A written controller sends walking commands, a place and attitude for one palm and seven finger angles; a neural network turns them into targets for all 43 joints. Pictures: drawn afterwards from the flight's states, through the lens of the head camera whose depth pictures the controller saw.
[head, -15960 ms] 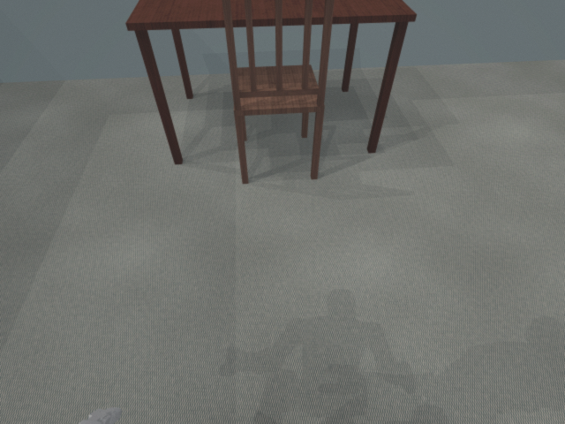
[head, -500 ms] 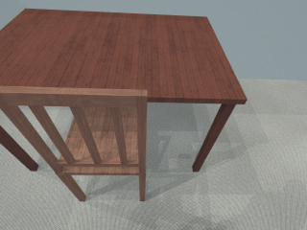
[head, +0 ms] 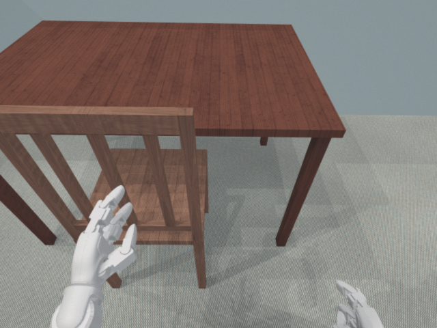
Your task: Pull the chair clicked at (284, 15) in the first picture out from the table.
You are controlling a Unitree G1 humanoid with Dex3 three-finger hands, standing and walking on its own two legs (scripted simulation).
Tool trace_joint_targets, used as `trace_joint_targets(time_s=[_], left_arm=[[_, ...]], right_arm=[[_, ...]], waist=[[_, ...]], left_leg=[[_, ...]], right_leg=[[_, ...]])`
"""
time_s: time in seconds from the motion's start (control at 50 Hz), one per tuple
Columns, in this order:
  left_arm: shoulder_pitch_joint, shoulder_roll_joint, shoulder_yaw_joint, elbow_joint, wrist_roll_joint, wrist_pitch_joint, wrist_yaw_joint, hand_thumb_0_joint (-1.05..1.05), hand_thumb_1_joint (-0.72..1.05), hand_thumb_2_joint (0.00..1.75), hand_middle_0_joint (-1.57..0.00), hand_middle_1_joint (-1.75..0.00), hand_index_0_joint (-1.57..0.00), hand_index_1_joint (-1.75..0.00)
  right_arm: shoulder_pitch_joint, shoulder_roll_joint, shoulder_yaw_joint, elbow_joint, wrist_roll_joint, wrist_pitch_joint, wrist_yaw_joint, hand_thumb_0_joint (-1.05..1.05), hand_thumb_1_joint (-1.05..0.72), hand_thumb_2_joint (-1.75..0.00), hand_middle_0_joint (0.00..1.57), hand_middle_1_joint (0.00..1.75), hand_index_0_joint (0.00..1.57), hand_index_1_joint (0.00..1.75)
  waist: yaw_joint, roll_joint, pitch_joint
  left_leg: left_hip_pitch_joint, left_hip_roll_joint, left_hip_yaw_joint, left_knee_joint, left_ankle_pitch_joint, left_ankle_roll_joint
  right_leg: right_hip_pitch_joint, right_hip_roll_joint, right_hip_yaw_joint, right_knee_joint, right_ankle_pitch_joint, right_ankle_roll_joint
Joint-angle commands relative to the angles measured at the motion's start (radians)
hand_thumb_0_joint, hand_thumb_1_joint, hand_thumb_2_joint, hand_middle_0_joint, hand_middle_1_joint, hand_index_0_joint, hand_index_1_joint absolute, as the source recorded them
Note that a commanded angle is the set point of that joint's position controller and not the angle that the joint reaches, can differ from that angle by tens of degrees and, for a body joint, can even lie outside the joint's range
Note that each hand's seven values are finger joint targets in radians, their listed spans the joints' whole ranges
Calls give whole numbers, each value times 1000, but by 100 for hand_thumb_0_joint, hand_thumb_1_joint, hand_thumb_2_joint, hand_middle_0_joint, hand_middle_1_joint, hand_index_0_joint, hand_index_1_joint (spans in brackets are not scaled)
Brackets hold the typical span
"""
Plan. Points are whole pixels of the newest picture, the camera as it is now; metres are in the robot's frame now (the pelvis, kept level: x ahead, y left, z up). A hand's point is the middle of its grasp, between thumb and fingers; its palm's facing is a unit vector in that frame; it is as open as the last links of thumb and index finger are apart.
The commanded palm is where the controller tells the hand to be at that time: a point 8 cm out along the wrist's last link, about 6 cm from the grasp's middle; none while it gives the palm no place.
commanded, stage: raise the hand toward the chair's back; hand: left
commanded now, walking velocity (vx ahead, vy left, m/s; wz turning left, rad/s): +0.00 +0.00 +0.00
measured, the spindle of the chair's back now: (117, 185) +0.45 +0.25 -0.03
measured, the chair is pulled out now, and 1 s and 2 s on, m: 0.00 0.00 0.00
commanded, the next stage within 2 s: aim the fingers beside a spindle in 1.80 s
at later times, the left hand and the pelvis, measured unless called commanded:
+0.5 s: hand (134, 273) +0.24 +0.16 -0.03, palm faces -0.08 -1.00 +0.03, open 12.6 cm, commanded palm +0.19 +0.24 -0.01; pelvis +0.02 -0.03 -0.05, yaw +1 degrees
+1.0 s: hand (95, 267) +0.24 +0.22 +0.01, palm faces +0.03 -1.00 -0.05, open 16.4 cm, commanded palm +0.21 +0.28 +0.00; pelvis +0.01 +0.02 -0.04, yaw +1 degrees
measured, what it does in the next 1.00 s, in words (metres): stands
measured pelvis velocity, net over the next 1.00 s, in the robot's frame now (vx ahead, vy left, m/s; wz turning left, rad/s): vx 0.01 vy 0.02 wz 0.01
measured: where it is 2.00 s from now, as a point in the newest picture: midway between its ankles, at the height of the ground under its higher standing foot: outside the picture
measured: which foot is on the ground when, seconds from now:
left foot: down 0.00-1.00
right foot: down 0.00-1.00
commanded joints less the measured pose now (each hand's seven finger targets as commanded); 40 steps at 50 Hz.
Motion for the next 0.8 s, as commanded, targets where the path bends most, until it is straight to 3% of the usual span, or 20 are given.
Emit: trace_joint_targets(time_s=[0.0, 0.02, 0.04, 0.06, 0.14, 0.2, 0.22, 0.26, 0.32, 0.38, 0.42, 0.46, 0.5, 0.52, 0.58, 0.62, 0.66, 0.7, 0.74, 0.78], left_arm=[[325, 187, 175, 30, -27, -103, -162, 0, 53, 74, -16, -24, -16, -24], [305, 210, 195, 31, -19, -76, -152, 0, 50, 73, -16, -24, -16, -24], [250, 173, 152, -36, -26, -61, -147, 0, 48, 72, -16, -23, -16, -23], [171, 198, 172, -132, -35, -68, -128, 0, 46, 71, -16, -23, -16, -23], [-56, 260, 199, -594, -54, -244, -39, 0, 36, 67, -15, -22, -15, -22], [-2, 201, 87, -588, -51, -329, -67, 0, 29, 64, -14, -20, -14, -20], [-25, 176, 36, -554, -52, -328, -103, 0, 27, 63, -14, -20, -14, -20], [-17, 176, 4, -403, -59, -294, -187, 0, 22, 61, -13, -19, -13, -19], [66, 219, 80, -130, -67, -114, -290, 0, 15, 58, -13, -18, -13, -18], [122, 291, 224, -227, -123, 68, -317, 0, 8, 55, -12, -17, -12, -17], [197, 314, 344, -272, -155, 110, -259, 0, 4, 53, -11, -16, -11, -16], [221, 260, 342, -393, -168, 69, -185, 0, -1, 51, -11, -16, -11, -16], [237, 204, 290, -425, -143, 1, -127, 0, -6, 49, -10, -15, -10, -15], [226, 202, 272, -423, -119, -32, -112, 0, -8, 48, -10, -15, -10, -15], [169, 154, 159, -329, -59, -110, -121, 0, -15, 45, -10, -14, -10, -14], [155, 126, 103, -255, -50, -120, -158, 0, -20, 43, -9, -13, -9, -13], [135, 162, 121, -257, -72, -124, -198, 0, -24, 41, -9, -12, -9, -12], [127, 213, 164, -339, -98, -120, -213, 0, -29, 39, -8, -11, -8, -11], [129, 252, 207, -448, -109, -117, -197, 0, -34, 37, -8, -11, -8, -11], [159, 244, 214, -510, -112, -111, -153, 0, -38, 35, -7, -10, -7, -10]], right_arm=[[-176, -137, -55, -320, 26, -15, 1, 0, -90, -90, 20, 30, 20, 30], [-170, -133, -56, -327, 31, 8, -2, 0, -90, -90, 20, 30, 20, 30], [-180, -125, -47, -362, 33, 23, -4, 0, -90, -90, 20, 30, 20, 30], [-176, -120, -46, -376, 32, 25, -7, 0, -90, -90, 20, 30, 20, 30], [-93, -70, -49, -367, 3, -10, -34, 0, -90, -90, 20, 30, 20, 30], [-66, -74, -28, -294, -3, -48, -45, 0, -90, -90, 20, 30, 20, 30], [-67, -85, -20, -277, -3, -59, -48, 0, -90, -90, 20, 30, 20, 30], [-61, -105, -12, -239, 9, -77, -54, 0, -90, -90, 20, 30, 20, 30], [-50, -115, -18, -236, 39, -55, -73, 0, -90, -90, 20, 30, 20, 30], [-88, -111, -26, -309, 53, -23, -77, 0, -90, -90, 20, 30, 20, 30], [-106, -80, -31, -319, 47, -4, -69, 0, -90, -90, 20, 30, 20, 30], [-89, -44, -33, -316, 37, -5, -58, 0, -90, -90, 20, 30, 20, 30], [-78, -28, -40, -284, 27, -12, -48, 0, -90, -90, 20, 30, 20, 30], [-82, -31, -43, -272, 20, -15, -46, 0, -90, -90, 20, 30, 20, 30], [-66, -52, -47, -233, 11, -25, -37, 0, -90, -90, 20, 30, 20, 30], [-67, -80, -48, -235, 14, -29, -42, 0, -90, -90, 20, 30, 20, 30], [-52, -105, -53, -250, 22, -37, -49, 0, -90, -90, 20, 30, 20, 30], [-47, -113, -54, -272, 27, -47, -56, 0, -90, -90, 20, 30, 20, 30], [-40, -109, -54, -285, 27, -48, -58, 0, -90, -90, 20, 30, 20, 30], [-42, -93, -53, -289, 26, -42, -57, 0, -90, -90, 20, 30, 20, 30]], waist=[[132, -129, 46], [139, -49, 31], [129, 11, 31], [118, 31, -1], [66, 168, -264], [16, 198, -248], [-24, 151, -222], [-58, 85, -128], [-29, -64, -103], [68, -82, -332], [123, -65, -412], [127, -45, -427], [113, -32, -359], [110, -20, -337], [36, 0, -185], [6, -41, -137], [15, -41, -213], [44, 22, -315], [76, 89, -400], [92, 116, -406]], left_leg=[[-231, 10, -49, 34, -91, -68], [-242, 11, -48, 51, -91, -69], [-252, 12, -53, 54, -131, -67], [-257, 22, -65, 70, -157, -60], [-192, 57, -99, 190, -27, -31], [-176, 71, -117, 251, 54, -26], [-200, 79, -128, 275, 50, -18], [-294, 84, -140, 312, 2, -16], [-396, 81, -132, 323, -13, -11], [-360, 56, -123, 274, 77, -20], [-322, 57, -133, 248, 148, -35], [-276, 62, -134, 215, 193, -45], [-241, 69, -123, 190, 226, -46], [-235, 73, -122, 186, 242, -42], [-242, 77, -134, 198, 202, -34], [-257, 77, -140, 223, 166, -25], [-250, 74, -140, 223, 133, -24], [-180, 74, -141, 200, 172, -25], [-82, 79, -146, 172, 263, -34], [-1, 86, -162, 139, 343, -53]], right_leg=[[-21, -36, 113, -116, -206, -1], [-37, -37, 127, -96, -209, -5], [-77, -34, 124, -83, -255, -9], [-115, -26, 123, -63, -281, -9], [-100, -6, 178, 2, -154, -4], [-159, 4, 170, 37, -18, 0], [-186, 4, 169, 42, 5, 15], [-210, -5, 167, 28, -16, 33], [-141, -28, 226, -30, -16, 77], [128, -76, 251, -30, 197, 101], [250, -85, 243, 3, 403, 114], [279, -84, 216, 30, 584, 113], [200, -59, 156, 54, 596, 83], [150, -44, 129, 69, 555, 67], [-68, -16, 72, 87, 344, 47], [-167, -7, 61, 93, 245, 43], [-153, -4, 59, 88, 172, 37], [-113, -1, 47, 92, 177, 27], [-85, 6, 24, 106, 226, 16], [-104, 12, -2, 106, 223, 10]])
